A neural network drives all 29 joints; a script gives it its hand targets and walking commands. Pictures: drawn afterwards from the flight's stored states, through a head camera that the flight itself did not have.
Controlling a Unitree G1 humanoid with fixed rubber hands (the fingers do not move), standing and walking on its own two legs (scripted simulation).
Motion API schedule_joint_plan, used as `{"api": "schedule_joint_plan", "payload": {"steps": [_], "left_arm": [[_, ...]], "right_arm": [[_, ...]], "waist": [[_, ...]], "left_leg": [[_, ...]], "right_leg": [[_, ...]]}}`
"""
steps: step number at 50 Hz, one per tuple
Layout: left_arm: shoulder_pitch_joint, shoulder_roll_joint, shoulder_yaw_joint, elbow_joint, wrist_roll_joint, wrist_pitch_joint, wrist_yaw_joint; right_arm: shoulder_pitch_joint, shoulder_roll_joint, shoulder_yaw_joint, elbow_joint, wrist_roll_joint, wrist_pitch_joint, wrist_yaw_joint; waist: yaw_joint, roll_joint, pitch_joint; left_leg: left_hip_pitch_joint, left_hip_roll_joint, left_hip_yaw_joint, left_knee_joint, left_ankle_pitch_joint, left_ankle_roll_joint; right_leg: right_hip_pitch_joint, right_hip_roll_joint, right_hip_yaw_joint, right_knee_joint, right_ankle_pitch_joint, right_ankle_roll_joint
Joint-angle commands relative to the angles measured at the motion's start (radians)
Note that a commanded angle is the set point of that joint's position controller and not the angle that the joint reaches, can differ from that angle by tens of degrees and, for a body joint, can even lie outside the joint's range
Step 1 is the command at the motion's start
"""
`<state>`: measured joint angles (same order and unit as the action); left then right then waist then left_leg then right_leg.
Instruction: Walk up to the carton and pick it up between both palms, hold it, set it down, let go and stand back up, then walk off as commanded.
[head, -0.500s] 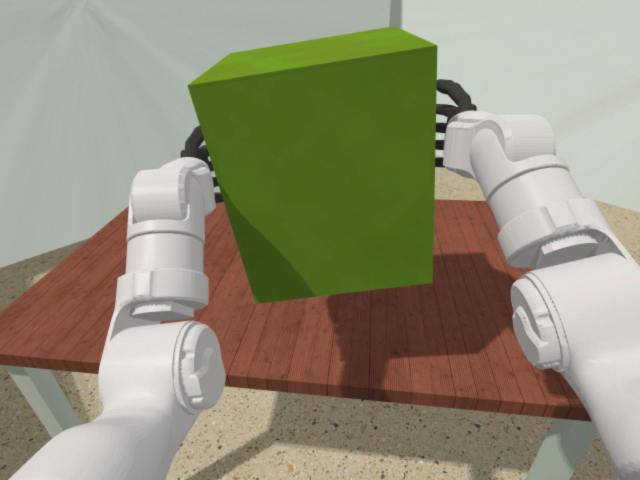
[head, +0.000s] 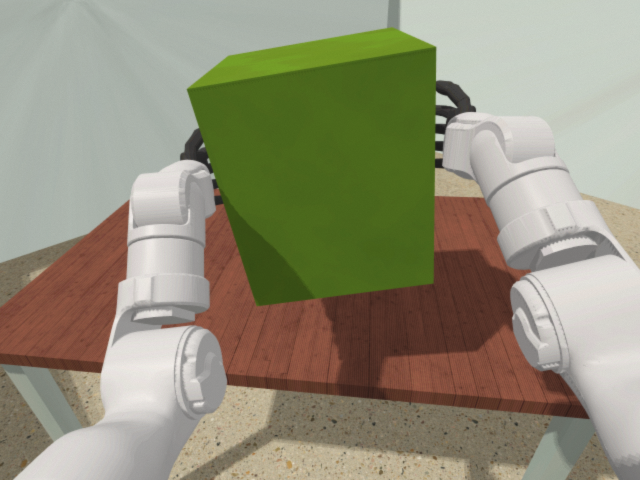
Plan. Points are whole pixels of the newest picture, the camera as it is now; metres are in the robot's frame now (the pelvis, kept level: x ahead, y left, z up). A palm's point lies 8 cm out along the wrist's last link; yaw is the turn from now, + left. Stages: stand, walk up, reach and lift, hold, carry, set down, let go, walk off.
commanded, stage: hold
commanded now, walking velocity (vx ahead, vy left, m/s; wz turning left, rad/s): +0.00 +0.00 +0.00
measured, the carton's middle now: (325, 163) +0.39 +0.00 +0.30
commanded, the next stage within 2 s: none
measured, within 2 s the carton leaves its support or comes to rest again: neither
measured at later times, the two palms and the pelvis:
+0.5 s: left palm (200, 181) +0.37 +0.15 +0.29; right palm (463, 139) +0.36 -0.15 +0.33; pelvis +0.00 +0.00 +0.00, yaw +0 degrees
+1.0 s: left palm (199, 180) +0.37 +0.15 +0.29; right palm (461, 136) +0.36 -0.15 +0.34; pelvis +0.00 +0.00 +0.00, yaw +0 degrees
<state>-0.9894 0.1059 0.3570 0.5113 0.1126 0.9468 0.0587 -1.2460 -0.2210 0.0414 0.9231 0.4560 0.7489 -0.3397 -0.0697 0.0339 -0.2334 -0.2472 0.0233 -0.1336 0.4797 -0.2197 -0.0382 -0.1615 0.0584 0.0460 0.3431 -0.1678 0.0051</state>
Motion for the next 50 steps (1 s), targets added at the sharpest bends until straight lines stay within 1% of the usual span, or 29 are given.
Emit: {"api": "schedule_joint_plan", "payload": {"steps": [1, 4, 6, 9, 11, 13, 15, 19, 20, 21, 22, 23, 24, 25, 26, 29, 30, 31, 32, 33, 35, 36, 37, 41, 42, 44, 45, 47, 50], "left_arm": [[-1.201, -0.615, -0.383, -0.273, -0.224, -0.139, -0.104], [-1.162, -0.6, -0.364, -0.224, -0.219, -0.13, -0.111], [-1.165, -0.603, -0.388, -0.285, -0.229, -0.133, -0.11], [-1.155, -0.597, -0.374, -0.284, -0.215, -0.13, -0.11], [-1.129, -0.614, -0.376, -0.262, -0.213, -0.121, -0.117], [-1.116, -0.571, -0.33, -0.236, -0.185, -0.117, -0.123], [-1.129, -0.599, -0.35, -0.257, -0.189, -0.119, -0.124], [-1.142, -0.584, -0.333, -0.203, -0.19, -0.123, -0.128], [-1.181, -0.583, -0.348, -0.262, -0.204, -0.131, -0.121], [-1.168, -0.592, -0.352, -0.247, -0.205, -0.133, -0.124], [-1.195, -0.587, -0.348, -0.237, -0.205, -0.134, -0.119], [-1.195, -0.61, -0.389, -0.31, -0.237, -0.137, -0.113], [-1.177, -0.594, -0.365, -0.261, -0.219, -0.135, -0.112], [-1.174, -0.611, -0.374, -0.258, -0.217, -0.129, -0.11], [-1.201, -0.602, -0.379, -0.291, -0.223, -0.135, -0.11], [-1.205, -0.61, -0.372, -0.229, -0.212, -0.131, -0.112], [-1.175, -0.622, -0.375, -0.225, -0.213, -0.129, -0.112], [-1.139, -0.595, -0.333, -0.172, -0.182, -0.122, -0.118], [-1.134, -0.602, -0.34, -0.175, -0.199, -0.122, -0.117], [-1.115, -0.593, -0.326, -0.146, -0.189, -0.123, -0.117], [-1.181, -0.605, -0.356, -0.219, -0.211, -0.138, -0.115], [-1.206, -0.608, -0.368, -0.238, -0.218, -0.141, -0.109], [-1.198, -0.611, -0.368, -0.255, -0.221, -0.14, -0.108], [-1.197, -0.61, -0.352, -0.208, -0.206, -0.14, -0.104], [-1.21, -0.619, -0.362, -0.206, -0.213, -0.137, -0.103], [-1.195, -0.605, -0.339, -0.196, -0.204, -0.138, -0.105], [-1.223, -0.61, -0.371, -0.246, -0.226, -0.143, -0.101], [-1.196, -0.6, -0.359, -0.225, -0.226, -0.146, -0.104], [-1.192, -0.593, -0.356, -0.256, -0.219, -0.143, -0.108]], "right_arm": [[-0.972, 0.73, 0.095, -0.456, 0.251, -0.042, 0.201], [-0.966, 0.719, 0.096, -0.466, 0.249, -0.035, 0.191], [-0.947, 0.716, 0.11, -0.491, 0.263, -0.036, 0.188], [-0.946, 0.723, 0.115, -0.485, 0.26, -0.032, 0.186], [-0.943, 0.716, 0.104, -0.487, 0.259, -0.034, 0.182], [-0.937, 0.719, 0.105, -0.464, 0.251, -0.023, 0.181], [-0.952, 0.718, 0.117, -0.479, 0.261, -0.026, 0.181], [-0.966, 0.744, 0.106, -0.465, 0.246, -0.029, 0.187], [-0.979, 0.75, 0.111, -0.476, 0.256, -0.033, 0.189], [-0.984, 0.761, 0.119, -0.501, 0.255, -0.037, 0.183], [-0.974, 0.743, 0.095, -0.457, 0.252, -0.033, 0.186], [-0.971, 0.757, 0.115, -0.526, 0.263, -0.037, 0.189], [-0.967, 0.757, 0.113, -0.506, 0.252, -0.033, 0.182], [-0.966, 0.73, 0.097, -0.491, 0.26, -0.031, 0.185], [-0.971, 0.75, 0.106, -0.502, 0.254, -0.035, 0.186], [-0.974, 0.726, 0.073, -0.425, 0.233, -0.033, 0.197], [-0.967, 0.721, 0.076, -0.433, 0.239, -0.034, 0.199], [-0.957, 0.726, 0.08, -0.416, 0.234, -0.029, 0.197], [-0.972, 0.72, 0.092, -0.453, 0.241, -0.033, 0.195], [-0.971, 0.713, 0.088, -0.426, 0.236, -0.032, 0.195], [-0.983, 0.731, 0.097, -0.459, 0.239, -0.038, 0.197], [-0.989, 0.729, 0.091, -0.449, 0.249, -0.04, 0.199], [-0.971, 0.737, 0.103, -0.454, 0.253, -0.04, 0.198], [-0.972, 0.718, 0.071, -0.412, 0.228, -0.038, 0.207], [-0.988, 0.708, 0.064, -0.401, 0.235, -0.04, 0.209], [-0.973, 0.722, 0.078, -0.404, 0.237, -0.038, 0.206], [-0.988, 0.717, 0.086, -0.428, 0.247, -0.042, 0.207], [-0.978, 0.731, 0.084, -0.453, 0.24, -0.042, 0.197], [-0.951, 0.725, 0.079, -0.444, 0.246, -0.039, 0.196]], "waist": [[-0.018, 0.063, -0.463], [-0.022, 0.032, -0.429], [-0.031, 0.045, -0.48], [-0.014, 0.047, -0.446], [-0.025, 0.052, -0.447], [-0.005, 0.015, -0.386], [-0.011, 0.036, -0.398], [-0.004, 0.012, -0.382], [-0.003, 0.024, -0.438], [-0.005, 0.018, -0.434], [-0.013, 0.043, -0.408], [-0.025, 0.045, -0.485], [-0.015, 0.034, -0.449], [-0.025, 0.056, -0.44], [-0.021, 0.044, -0.479], [-0.016, 0.049, -0.409], [-0.018, 0.052, -0.404], [-0.006, 0.029, -0.359], [-0.005, 0.013, -0.401], [-0.002, -0.003, -0.375], [-0.015, 0.022, -0.438], [-0.017, 0.065, -0.452], [-0.014, 0.055, -0.459], [-0.006, 0.05, -0.417], [-0.014, 0.05, -0.409], [-0.009, 0.032, -0.415], [-0.016, 0.05, -0.457], [-0.024, 0.03, -0.465], [-0.024, 0.055, -0.448]], "left_leg": [[0.172, -0.043, 0.051, -0.058, 0.271, -0.044], [0.174, -0.053, 0.062, -0.056, 0.28, -0.04], [0.197, -0.048, 0.056, -0.046, 0.326, -0.044], [0.184, -0.05, 0.059, -0.049, 0.326, -0.04], [0.182, -0.049, 0.057, -0.042, 0.33, -0.046], [0.164, -0.05, 0.065, -0.063, 0.277, -0.031], [0.164, -0.05, 0.071, -0.055, 0.287, -0.033], [0.139, -0.054, 0.067, -0.063, 0.243, -0.03], [0.153, -0.055, 0.069, -0.054, 0.275, -0.03], [0.164, -0.057, 0.07, -0.046, 0.288, -0.029], [0.153, -0.056, 0.064, -0.057, 0.255, -0.032], [0.185, -0.05, 0.061, -0.045, 0.329, -0.037], [0.181, -0.053, 0.064, -0.044, 0.317, -0.036], [0.181, -0.052, 0.059, -0.049, 0.313, -0.04], [0.189, -0.054, 0.062, -0.044, 0.313, -0.038], [0.154, -0.04, 0.056, -0.075, 0.216, -0.042], [0.148, -0.038, 0.056, -0.069, 0.22, -0.039], [0.133, -0.048, 0.065, -0.079, 0.188, -0.029], [0.142, -0.048, 0.065, -0.072, 0.215, -0.026], [0.141, -0.047, 0.064, -0.08, 0.196, -0.023], [0.161, -0.044, 0.061, -0.064, 0.242, -0.03], [0.158, -0.045, 0.058, -0.061, 0.245, -0.039], [0.167, -0.048, 0.06, -0.055, 0.272, -0.038], [0.148, -0.041, 0.057, -0.079, 0.198, -0.035], [0.144, -0.038, 0.057, -0.079, 0.192, -0.035], [0.144, -0.045, 0.063, -0.077, 0.198, -0.028], [0.16, -0.047, 0.062, -0.065, 0.226, -0.03], [0.161, -0.053, 0.06, -0.056, 0.257, -0.033], [0.163, -0.051, 0.06, -0.051, 0.269, -0.036]], "right_leg": [[0.111, 0.037, -0.018, -0.04, 0.207, 0.048], [0.122, 0.034, -0.016, -0.044, 0.232, 0.056], [0.145, 0.035, -0.014, -0.033, 0.282, 0.057], [0.139, 0.03, -0.009, -0.034, 0.286, 0.06], [0.144, 0.033, -0.01, -0.036, 0.283, 0.056], [0.132, 0.029, -0.011, -0.045, 0.237, 0.063], [0.142, 0.033, -0.012, -0.038, 0.247, 0.057], [0.123, 0.027, -0.011, -0.047, 0.195, 0.058], [0.125, 0.026, -0.013, -0.039, 0.229, 0.062], [0.133, 0.025, -0.01, -0.041, 0.249, 0.063], [0.111, 0.03, -0.017, -0.042, 0.213, 0.061], [0.139, 0.037, -0.019, -0.03, 0.296, 0.056], [0.137, 0.036, -0.016, -0.037, 0.284, 0.059], [0.125, 0.038, -0.021, -0.038, 0.265, 0.058], [0.131, 0.037, -0.018, -0.037, 0.267, 0.058], [0.089, 0.035, -0.02, -0.044, 0.154, 0.047], [0.092, 0.029, -0.013, -0.047, 0.176, 0.045], [0.103, 0.027, -0.014, -0.054, 0.147, 0.048], [0.113, 0.03, -0.016, -0.049, 0.178, 0.053], [0.102, 0.028, -0.01, -0.056, 0.156, 0.055], [0.119, 0.032, -0.015, -0.045, 0.205, 0.05], [0.103, 0.036, -0.022, -0.038, 0.197, 0.045], [0.126, 0.031, -0.016, -0.035, 0.231, 0.05], [0.101, 0.037, -0.022, -0.05, 0.149, 0.041], [0.091, 0.036, -0.021, -0.049, 0.142, 0.042], [0.105, 0.03, -0.016, -0.048, 0.156, 0.045], [0.096, 0.033, -0.016, -0.043, 0.178, 0.045], [0.129, 0.033, -0.013, -0.046, 0.228, 0.052], [0.123, 0.032, -0.014, -0.038, 0.234, 0.052]]}}
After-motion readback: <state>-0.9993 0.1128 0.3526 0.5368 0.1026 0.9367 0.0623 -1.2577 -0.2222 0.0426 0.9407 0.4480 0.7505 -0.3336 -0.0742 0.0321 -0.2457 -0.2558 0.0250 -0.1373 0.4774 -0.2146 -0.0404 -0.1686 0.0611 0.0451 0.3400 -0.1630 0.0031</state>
